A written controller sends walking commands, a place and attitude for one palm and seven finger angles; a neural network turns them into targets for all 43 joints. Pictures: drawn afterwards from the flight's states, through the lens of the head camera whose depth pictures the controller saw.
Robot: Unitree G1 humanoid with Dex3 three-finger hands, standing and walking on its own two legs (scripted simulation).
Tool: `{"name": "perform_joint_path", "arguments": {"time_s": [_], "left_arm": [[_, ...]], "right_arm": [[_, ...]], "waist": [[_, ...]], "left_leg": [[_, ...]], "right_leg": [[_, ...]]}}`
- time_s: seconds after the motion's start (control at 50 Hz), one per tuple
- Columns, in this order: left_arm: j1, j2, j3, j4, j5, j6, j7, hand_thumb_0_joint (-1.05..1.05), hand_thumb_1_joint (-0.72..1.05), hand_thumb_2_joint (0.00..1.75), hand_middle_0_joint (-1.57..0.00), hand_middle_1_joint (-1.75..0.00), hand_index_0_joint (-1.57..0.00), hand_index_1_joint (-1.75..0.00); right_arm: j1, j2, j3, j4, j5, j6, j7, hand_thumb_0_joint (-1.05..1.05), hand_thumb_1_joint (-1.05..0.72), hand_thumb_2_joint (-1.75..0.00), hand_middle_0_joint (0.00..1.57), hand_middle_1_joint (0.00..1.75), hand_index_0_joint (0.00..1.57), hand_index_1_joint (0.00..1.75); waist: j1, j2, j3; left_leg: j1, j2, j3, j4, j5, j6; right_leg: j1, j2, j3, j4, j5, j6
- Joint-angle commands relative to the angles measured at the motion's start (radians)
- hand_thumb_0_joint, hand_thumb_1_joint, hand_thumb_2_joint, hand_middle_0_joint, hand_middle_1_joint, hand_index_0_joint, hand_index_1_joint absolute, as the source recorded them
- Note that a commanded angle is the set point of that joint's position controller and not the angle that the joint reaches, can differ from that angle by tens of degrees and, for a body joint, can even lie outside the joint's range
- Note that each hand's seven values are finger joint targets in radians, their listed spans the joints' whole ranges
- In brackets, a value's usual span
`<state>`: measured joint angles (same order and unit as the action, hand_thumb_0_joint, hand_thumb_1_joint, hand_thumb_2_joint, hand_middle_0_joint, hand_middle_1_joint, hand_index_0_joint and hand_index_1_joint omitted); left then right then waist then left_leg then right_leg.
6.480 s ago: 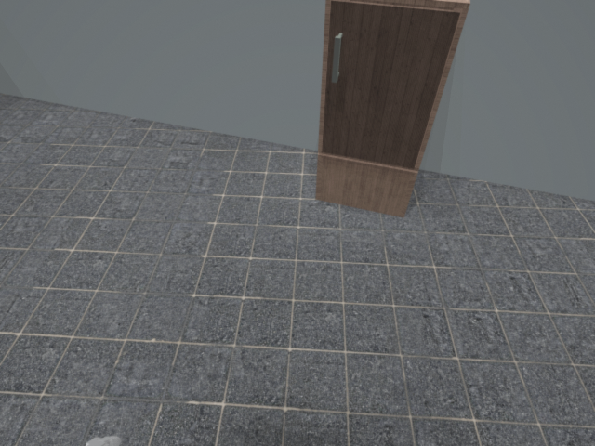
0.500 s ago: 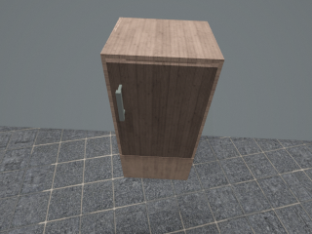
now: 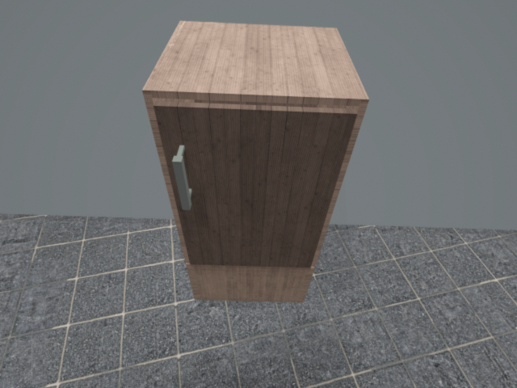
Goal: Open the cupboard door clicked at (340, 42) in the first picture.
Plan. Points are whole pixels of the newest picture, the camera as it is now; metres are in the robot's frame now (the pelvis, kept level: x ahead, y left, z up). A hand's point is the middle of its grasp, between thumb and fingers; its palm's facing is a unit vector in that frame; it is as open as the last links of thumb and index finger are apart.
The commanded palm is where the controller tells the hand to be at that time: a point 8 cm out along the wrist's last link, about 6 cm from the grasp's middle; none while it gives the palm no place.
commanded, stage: come to a stop and stand still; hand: left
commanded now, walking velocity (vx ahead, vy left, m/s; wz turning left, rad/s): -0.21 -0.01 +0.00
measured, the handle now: (184, 178) +0.55 +0.21 -0.02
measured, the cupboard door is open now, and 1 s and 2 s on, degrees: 0 0 0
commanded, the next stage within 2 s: look again from close up in 1.04 s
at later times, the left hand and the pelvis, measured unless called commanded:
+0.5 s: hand out of the picture +0.09 +0.18 -0.17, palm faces +0.08 -0.98 -0.20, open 7.3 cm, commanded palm none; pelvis +0.02 +0.00 +0.00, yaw +0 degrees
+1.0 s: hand out of the picture -0.03 +0.17 -0.16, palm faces +0.03 -0.98 -0.17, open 7.4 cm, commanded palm none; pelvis -0.02 +0.01 +0.02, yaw +0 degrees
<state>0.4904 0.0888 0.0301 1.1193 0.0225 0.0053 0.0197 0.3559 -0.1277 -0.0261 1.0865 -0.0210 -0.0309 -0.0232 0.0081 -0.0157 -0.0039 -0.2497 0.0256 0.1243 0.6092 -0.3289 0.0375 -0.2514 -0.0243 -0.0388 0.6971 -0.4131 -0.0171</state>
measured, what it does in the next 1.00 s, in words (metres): stands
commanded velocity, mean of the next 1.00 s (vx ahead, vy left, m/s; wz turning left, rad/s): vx -0.05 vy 0.02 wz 0.00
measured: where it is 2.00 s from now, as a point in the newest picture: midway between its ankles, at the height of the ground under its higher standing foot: outside the picture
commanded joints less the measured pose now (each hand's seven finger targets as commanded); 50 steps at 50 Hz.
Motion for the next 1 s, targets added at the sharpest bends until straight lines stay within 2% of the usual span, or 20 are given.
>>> {"name": "perform_joint_path", "arguments": {"time_s": [0.0,0.04,0.08,0.12,0.14,0.16,0.22,0.28,0.32,0.38,0.4,0.42,0.44,0.46,0.54,0.6,0.64,0.68,0.8,0.98], "left_arm": [[-0.138,0.064,0.007,-0.120,0.013,-0.024,-0.003,0.00,0.90,0.90,-0.20,-0.30,-0.20,-0.30],[-0.103,0.019,-0.003,-0.106,-0.001,-0.018,-0.001,0.00,0.90,0.90,-0.20,-0.30,-0.20,-0.30],[-0.013,0.014,-0.003,-0.067,-0.007,-0.017,0.007,0.00,0.90,0.90,-0.20,-0.30,-0.20,-0.30],[-0.009,0.090,0.008,-0.063,-0.006,-0.024,0.017,0.00,0.90,0.90,-0.20,-0.30,-0.20,-0.30],[-0.038,0.129,0.008,-0.065,-0.008,-0.024,0.021,0.00,0.90,0.90,-0.20,-0.30,-0.20,-0.30],[-0.058,0.146,0.011,-0.076,-0.006,-0.020,0.024,0.00,0.90,0.90,-0.20,-0.30,-0.20,-0.30],[-0.093,0.185,0.022,-0.091,-0.005,-0.023,0.035,0.00,0.90,0.90,-0.20,-0.30,-0.20,-0.30],[-0.125,0.206,0.038,-0.115,0.003,-0.017,0.044,0.00,0.90,0.90,-0.20,-0.30,-0.20,-0.30],[-0.178,0.220,0.051,-0.141,0.007,-0.006,0.048,0.00,0.90,0.90,-0.20,-0.30,-0.20,-0.30],[-0.251,0.219,0.056,-0.170,-0.003,0.009,0.039,0.00,0.90,0.90,-0.20,-0.30,-0.20,-0.30],[-0.257,0.188,0.052,-0.185,-0.004,0.016,0.034,0.00,0.90,0.90,-0.20,-0.30,-0.20,-0.30],[-0.261,0.145,0.044,-0.205,-0.006,0.026,0.030,0.00,0.90,0.90,-0.20,-0.30,-0.20,-0.30],[-0.283,0.126,0.038,-0.199,-0.001,0.033,0.031,0.00,0.90,0.90,-0.20,-0.30,-0.20,-0.30],[-0.271,0.128,0.035,-0.191,-0.001,0.038,0.029,0.00,0.90,0.90,-0.20,-0.30,-0.20,-0.30],[-0.231,0.110,0.018,-0.167,0.000,0.024,0.018,0.00,0.90,0.90,-0.20,-0.30,-0.20,-0.30],[-0.184,0.132,0.010,-0.145,-0.002,0.004,0.021,0.00,0.90,0.90,-0.20,-0.30,-0.20,-0.30],[-0.183,0.175,0.008,-0.131,-0.002,-0.009,0.026,0.00,0.90,0.90,-0.20,-0.30,-0.20,-0.30],[-0.205,0.176,0.005,-0.124,-0.001,-0.014,0.025,0.00,0.90,0.90,-0.20,-0.30,-0.20,-0.30],[-0.182,0.162,-0.010,-0.095,0.000,-0.009,0.023,0.00,0.90,0.90,-0.20,-0.30,-0.20,-0.30],[-0.110,0.132,-0.018,-0.043,-0.002,-0.015,0.023,0.00,0.90,0.90,-0.20,-0.30,-0.20,-0.30]], "right_arm": [[0.165,-0.127,-0.017,0.015,-0.004,-0.018,-0.024,0.00,-0.90,-0.90,0.20,0.30,0.20,0.30],[0.073,-0.119,-0.008,-0.010,-0.006,-0.020,-0.029,0.00,-0.90,-0.90,0.20,0.30,0.20,0.30],[0.017,-0.116,-0.007,-0.014,0.004,-0.014,-0.031,0.00,-0.90,-0.90,0.20,0.30,0.20,0.30],[0.034,-0.073,-0.008,-0.012,0.018,-0.003,-0.027,0.00,-0.90,-0.90,0.20,0.30,0.20,0.30],[0.048,-0.049,-0.006,-0.012,0.020,0.005,-0.022,0.00,-0.90,-0.90,0.20,0.30,0.20,0.30],[0.044,-0.028,-0.009,-0.010,0.019,0.017,-0.018,0.00,-0.90,-0.90,0.20,0.30,0.20,0.30],[0.073,-0.026,-0.021,-0.005,0.019,0.043,-0.015,0.00,-0.90,-0.90,0.20,0.30,0.20,0.30],[0.021,-0.037,-0.033,-0.034,0.018,0.053,-0.013,0.00,-0.90,-0.90,0.20,0.30,0.20,0.30],[0.014,-0.038,-0.036,-0.048,0.020,0.056,-0.010,0.00,-0.90,-0.90,0.20,0.30,0.20,0.30],[0.054,-0.051,-0.039,-0.040,0.014,0.054,-0.007,0.00,-0.90,-0.90,0.20,0.30,0.20,0.30],[0.064,-0.081,-0.044,-0.046,0.009,0.046,-0.006,0.00,-0.90,-0.90,0.20,0.30,0.20,0.30],[0.015,-0.138,-0.048,-0.073,0.001,0.047,-0.003,0.00,-0.90,-0.90,0.20,0.30,0.20,0.30],[-0.048,-0.147,-0.046,-0.090,-0.003,0.045,-0.002,0.00,-0.90,-0.90,0.20,0.30,0.20,0.30],[-0.093,-0.144,-0.041,-0.106,-0.005,0.040,-0.005,0.00,-0.90,-0.90,0.20,0.30,0.20,0.30],[-0.119,-0.159,-0.034,-0.110,-0.008,0.035,-0.008,0.00,-0.90,-0.90,0.20,0.30,0.20,0.30],[-0.098,-0.156,-0.031,-0.098,0.006,0.027,-0.008,0.00,-0.90,-0.90,0.20,0.30,0.20,0.30],[-0.086,-0.125,-0.026,-0.096,0.015,0.026,-0.003,0.00,-0.90,-0.90,0.20,0.30,0.20,0.30],[-0.098,-0.122,-0.024,-0.085,0.010,0.036,0.000,0.00,-0.90,-0.90,0.20,0.30,0.20,0.30],[-0.097,-0.129,-0.009,-0.043,0.011,0.034,0.007,0.00,-0.90,-0.90,0.20,0.30,0.20,0.30],[-0.039,-0.116,0.000,0.008,0.010,0.030,0.004,0.00,-0.90,-0.90,0.20,0.30,0.20,0.30]], "waist": [[-0.056,0.121,0.204],[-0.013,0.081,0.131],[0.026,0.083,0.054],[0.017,-0.022,0.045],[0.003,-0.004,0.071],[-0.003,0.011,0.096],[-0.014,-0.173,-0.005],[0.013,-0.185,-0.036],[0.002,-0.146,-0.038],[-0.036,-0.118,-0.037],[-0.037,-0.012,-0.037],[-0.017,0.147,0.031],[-0.016,0.232,0.083],[-0.004,0.216,0.095],[0.004,0.137,0.052],[0.012,0.075,-0.009],[-0.018,0.016,-0.012],[-0.028,-0.090,-0.020],[-0.018,-0.020,0.075],[-0.012,0.012,0.096]], "left_leg": [[0.107,0.366,-0.399,-0.390,0.255,0.188],[0.033,0.297,-0.224,-0.318,0.535,0.156],[0.000,0.204,-0.108,-0.213,0.529,0.084],[-0.060,0.110,-0.074,-0.161,0.276,-0.006],[-0.088,0.069,-0.061,-0.171,0.118,-0.024],[-0.081,0.052,-0.049,-0.154,0.085,-0.032],[-0.025,0.031,-0.018,-0.006,0.019,-0.051],[-0.113,0.017,-0.048,0.132,-0.185,-0.060],[-0.106,0.013,-0.061,0.092,-0.167,-0.062],[0.073,0.015,-0.036,-0.156,0.100,-0.058],[0.136,0.086,-0.113,-0.215,0.230,-0.031],[0.041,0.208,-0.232,-0.279,0.329,0.031],[-0.076,0.259,-0.270,-0.354,0.340,0.084],[-0.122,0.264,-0.277,-0.383,0.299,0.116],[0.047,0.224,-0.204,-0.297,0.455,0.123],[0.131,0.165,-0.163,-0.195,0.540,0.064],[0.083,0.095,-0.118,-0.186,0.335,-0.004],[0.113,0.090,-0.101,-0.192,0.249,-0.021],[0.073,0.101,-0.132,-0.304,0.069,-0.012],[0.035,0.100,-0.150,-0.357,-0.019,-0.013]], "right_leg": [[-0.393,-0.077,0.025,0.269,-0.051,0.002],[-0.178,-0.083,0.005,0.076,-0.001,0.024],[0.037,-0.047,-0.039,-0.158,0.236,0.036],[0.141,-0.104,0.060,-0.251,0.526,0.008],[0.125,-0.165,0.102,-0.237,0.635,-0.022],[0.085,-0.193,0.116,-0.229,0.699,-0.042],[0.116,-0.259,0.153,-0.252,0.922,-0.092],[0.199,-0.320,0.180,-0.253,1.084,-0.171],[0.188,-0.321,0.174,-0.241,1.020,-0.188],[0.048,-0.247,0.117,-0.202,0.710,-0.108],[-0.035,-0.167,0.061,-0.155,0.485,-0.052],[-0.078,-0.065,-0.020,-0.114,0.203,0.016],[-0.031,-0.030,-0.032,0.000,0.034,0.031],[-0.016,-0.032,0.005,0.098,-0.033,0.026],[-0.048,-0.031,-0.004,0.004,0.000,0.028],[0.054,-0.041,0.011,-0.282,0.243,0.031],[0.084,-0.138,0.111,-0.300,0.469,-0.008],[0.043,-0.137,0.122,-0.303,0.441,-0.016],[-0.008,-0.094,0.099,-0.372,0.174,0.008],[-0.006,-0.088,0.085,-0.387,0.141,0.008]]}}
